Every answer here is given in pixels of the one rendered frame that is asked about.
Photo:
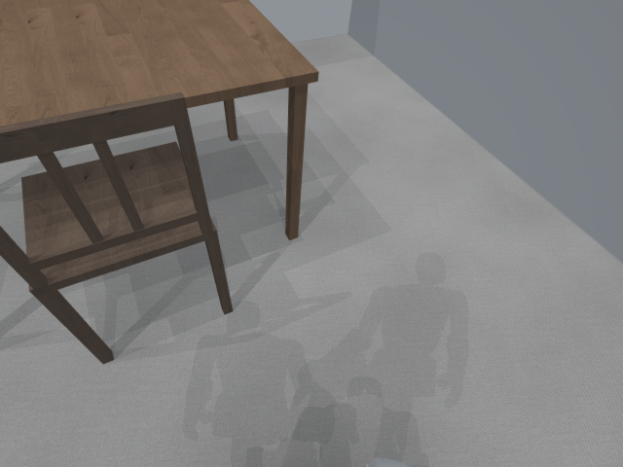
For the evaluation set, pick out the chair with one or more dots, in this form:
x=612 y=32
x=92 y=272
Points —
x=88 y=219

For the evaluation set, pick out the table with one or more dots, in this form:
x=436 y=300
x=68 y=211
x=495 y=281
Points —
x=64 y=56

